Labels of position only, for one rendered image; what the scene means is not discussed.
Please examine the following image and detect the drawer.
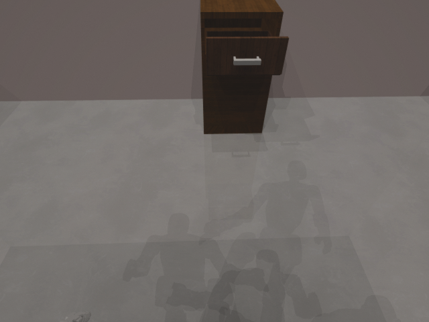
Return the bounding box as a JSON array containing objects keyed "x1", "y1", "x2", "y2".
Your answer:
[{"x1": 205, "y1": 31, "x2": 289, "y2": 76}]

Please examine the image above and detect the handle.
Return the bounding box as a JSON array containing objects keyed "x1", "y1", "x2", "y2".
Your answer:
[{"x1": 233, "y1": 56, "x2": 261, "y2": 65}]

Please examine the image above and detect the cabinet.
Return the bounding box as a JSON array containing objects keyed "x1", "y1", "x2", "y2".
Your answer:
[{"x1": 200, "y1": 0, "x2": 284, "y2": 134}]

